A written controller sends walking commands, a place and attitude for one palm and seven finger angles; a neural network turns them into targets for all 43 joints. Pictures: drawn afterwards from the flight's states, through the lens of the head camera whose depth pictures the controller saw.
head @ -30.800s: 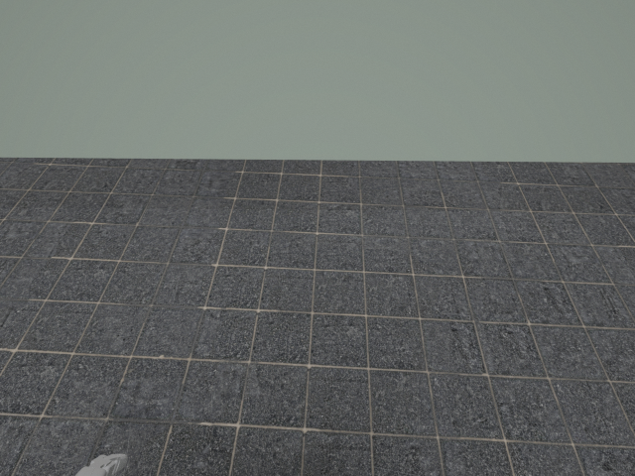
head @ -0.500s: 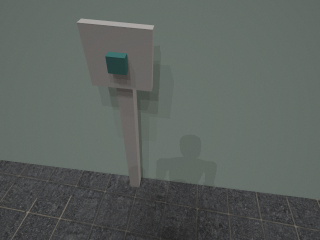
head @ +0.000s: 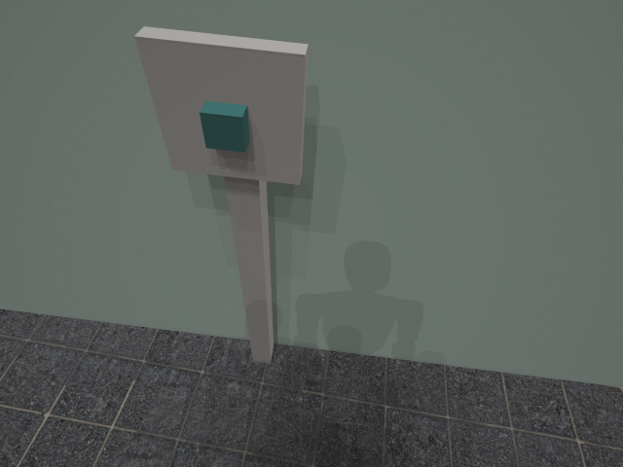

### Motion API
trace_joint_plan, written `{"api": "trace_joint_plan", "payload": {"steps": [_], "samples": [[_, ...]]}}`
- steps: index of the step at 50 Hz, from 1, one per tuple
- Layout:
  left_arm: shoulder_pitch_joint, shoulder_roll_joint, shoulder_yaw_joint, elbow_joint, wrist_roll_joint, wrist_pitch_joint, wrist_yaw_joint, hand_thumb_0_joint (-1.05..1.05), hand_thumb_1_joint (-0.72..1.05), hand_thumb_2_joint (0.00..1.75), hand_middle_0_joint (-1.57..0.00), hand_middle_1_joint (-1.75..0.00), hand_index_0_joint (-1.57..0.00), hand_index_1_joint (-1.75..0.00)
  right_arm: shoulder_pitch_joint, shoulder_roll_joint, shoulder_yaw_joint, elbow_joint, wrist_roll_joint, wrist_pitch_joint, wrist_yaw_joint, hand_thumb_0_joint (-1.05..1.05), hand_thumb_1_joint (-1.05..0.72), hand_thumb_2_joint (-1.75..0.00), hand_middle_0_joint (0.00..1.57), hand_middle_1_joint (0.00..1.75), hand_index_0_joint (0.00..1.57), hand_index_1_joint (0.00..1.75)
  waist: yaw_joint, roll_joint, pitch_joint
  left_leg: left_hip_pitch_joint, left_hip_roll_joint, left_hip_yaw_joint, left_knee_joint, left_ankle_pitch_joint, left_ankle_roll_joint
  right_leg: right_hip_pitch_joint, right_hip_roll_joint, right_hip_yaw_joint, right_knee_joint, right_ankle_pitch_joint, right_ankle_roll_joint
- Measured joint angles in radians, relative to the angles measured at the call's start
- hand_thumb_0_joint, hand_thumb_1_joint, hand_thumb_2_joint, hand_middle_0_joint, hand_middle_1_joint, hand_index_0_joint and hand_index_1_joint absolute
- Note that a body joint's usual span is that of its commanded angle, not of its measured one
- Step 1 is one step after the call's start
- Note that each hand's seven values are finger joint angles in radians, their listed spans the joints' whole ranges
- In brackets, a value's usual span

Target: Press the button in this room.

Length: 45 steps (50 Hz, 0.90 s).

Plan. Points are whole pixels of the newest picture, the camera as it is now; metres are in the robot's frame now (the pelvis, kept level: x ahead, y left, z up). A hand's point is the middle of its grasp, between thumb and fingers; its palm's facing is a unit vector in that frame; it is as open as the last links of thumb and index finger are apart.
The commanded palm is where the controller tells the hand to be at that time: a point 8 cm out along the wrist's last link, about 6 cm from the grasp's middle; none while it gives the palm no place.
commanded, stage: come to a stop and stand still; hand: left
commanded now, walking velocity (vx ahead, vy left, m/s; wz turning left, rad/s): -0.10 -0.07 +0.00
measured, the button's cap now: (226, 125) +0.50 +0.17 +0.17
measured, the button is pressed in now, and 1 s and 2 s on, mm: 0 0 0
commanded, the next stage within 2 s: look again from close up in 1.36 s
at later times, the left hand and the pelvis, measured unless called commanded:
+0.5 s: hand out of the picture +0.00 +0.15 -0.16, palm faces -0.03 -0.97 -0.25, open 7.3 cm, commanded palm none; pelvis -0.04 -0.04 +0.00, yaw -1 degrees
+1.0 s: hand out of the picture -0.02 +0.10 -0.17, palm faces +0.01 -0.98 -0.19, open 7.3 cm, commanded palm none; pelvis -0.02 -0.08 +0.00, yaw +0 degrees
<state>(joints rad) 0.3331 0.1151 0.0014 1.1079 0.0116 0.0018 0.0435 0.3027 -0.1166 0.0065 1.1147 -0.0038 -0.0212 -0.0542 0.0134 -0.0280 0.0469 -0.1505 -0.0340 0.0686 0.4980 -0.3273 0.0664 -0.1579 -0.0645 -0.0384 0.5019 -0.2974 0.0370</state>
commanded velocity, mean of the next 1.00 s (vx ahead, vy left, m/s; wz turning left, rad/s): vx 0.00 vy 0.00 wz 0.00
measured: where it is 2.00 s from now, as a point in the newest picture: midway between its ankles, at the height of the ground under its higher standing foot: outside the picture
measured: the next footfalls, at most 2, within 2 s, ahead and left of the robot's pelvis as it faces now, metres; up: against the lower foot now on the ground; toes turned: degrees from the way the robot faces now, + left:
none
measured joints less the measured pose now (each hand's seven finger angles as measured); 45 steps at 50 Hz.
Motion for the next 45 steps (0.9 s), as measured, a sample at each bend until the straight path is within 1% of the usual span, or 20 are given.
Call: {"api": "trace_joint_plan", "payload": {"steps": [2, 5, 9, 11, 14, 18, 25, 36, 45], "samples": [[-0.024, 0.005, 0.005, -0.020, 0.002, 0.004, 0.001, 0.00, 0.91, 0.90, -0.20, -0.30, -0.20, -0.30, -0.010, -0.004, -0.008, -0.007, 0.000, 0.003, -0.002, 0.02, -0.94, -0.90, 0.20, 0.30, 0.21, 0.30, -0.003, 0.002, 0.008, 0.001, 0.000, 0.003, -0.012, 0.010, 0.000, -0.008, -0.001, 0.000, 0.004, 0.008, -0.004], [-0.051, 0.030, 0.017, -0.039, 0.007, 0.013, 0.004, 0.01, 0.93, 0.90, -0.20, -0.30, -0.20, -0.30, -0.023, -0.010, -0.018, -0.019, -0.002, 0.007, -0.002, 0.02, -0.94, -0.90, 0.20, 0.30, 0.21, 0.30, -0.008, 0.002, 0.014, -0.007, 0.002, 0.011, -0.014, 0.018, -0.003, -0.022, 0.001, 0.004, 0.009, 0.009, -0.009], [-0.078, 0.057, 0.020, -0.056, 0.009, 0.008, 0.007, 0.01, 0.93, 0.90, -0.20, -0.30, -0.20, -0.30, -0.038, -0.025, -0.022, -0.031, -0.002, 0.015, 0.008, 0.02, -0.93, -0.90, 0.20, 0.30, 0.21, 0.30, -0.015, 0.013, 0.013, -0.036, 0.014, 0.016, 0.010, 0.021, -0.014, -0.034, 0.009, 0.007, -0.003, 0.006, 0.005], [-0.086, 0.066, 0.011, -0.069, 0.008, 0.005, 0.013, 0.01, 0.92, 0.90, -0.20, -0.30, -0.20, -0.30, -0.036, -0.040, -0.021, -0.059, -0.004, 0.018, 0.022, 0.01, -0.93, -0.90, 0.20, 0.30, 0.20, 0.30, -0.021, 0.028, 0.009, -0.063, 0.025, 0.010, 0.043, 0.014, -0.020, -0.054, 0.019, 0.001, 0.015, 0.009, -0.002], [-0.094, 0.074, 0.001, -0.081, 0.007, 0.004, 0.004, 0.01, 0.92, 0.90, -0.20, -0.30, -0.20, -0.30, -0.029, -0.059, -0.019, -0.092, -0.010, 0.018, 0.033, 0.01, -0.92, -0.90, 0.20, 0.30, 0.20, 0.30, -0.021, 0.048, -0.003, -0.081, 0.030, 0.007, 0.068, 0.008, -0.023, -0.073, 0.023, -0.002, 0.044, 0.002, -0.014], [-0.090, 0.074, -0.011, -0.083, 0.008, -0.001, -0.011, 0.01, 0.91, 0.90, -0.20, -0.30, -0.20, -0.30, -0.032, -0.075, -0.015, -0.110, -0.013, 0.022, 0.039, 0.01, -0.92, -0.90, 0.19, 0.30, 0.20, 0.30, -0.018, 0.067, -0.022, -0.072, 0.031, 0.007, 0.049, 0.026, -0.031, -0.074, 0.025, -0.001, 0.046, 0.008, -0.021], [-0.070, 0.062, -0.026, -0.068, 0.006, -0.004, -0.024, 0.00, 0.91, 0.90, -0.20, -0.30, -0.20, -0.30, -0.040, -0.084, -0.004, -0.106, -0.014, 0.020, 0.048, 0.01, -0.92, -0.90, 0.19, 0.30, 0.20, 0.30, -0.018, 0.069, -0.036, -0.052, 0.039, 0.008, -0.012, 0.067, -0.052, -0.073, 0.035, -0.001, 0.023, 0.027, -0.042], [-0.059, 0.046, -0.027, -0.022, 0.001, -0.014, -0.028, 0.01, 0.91, 0.90, -0.20, -0.30, -0.20, -0.30, -0.017, -0.065, 0.009, -0.033, -0.011, 0.018, 0.044, 0.00, -0.91, -0.90, 0.19, 0.30, 0.20, 0.30, -0.012, 0.045, -0.013, -0.042, 0.067, -0.013, -0.049, 0.088, -0.086, -0.059, 0.064, -0.022, -0.014, 0.039, -0.074], [-0.062, 0.042, -0.021, 0.008, 0.000, -0.020, -0.026, 0.01, 0.91, 0.90, -0.20, -0.30, -0.20, -0.30, -0.010, -0.045, 0.010, 0.012, -0.009, 0.015, 0.034, 0.00, -0.91, -0.90, 0.19, 0.30, 0.20, 0.30, -0.010, 0.029, -0.002, -0.028, 0.083, -0.027, -0.056, 0.080, -0.103, -0.037, 0.081, -0.037, -0.032, 0.032, -0.090]]}}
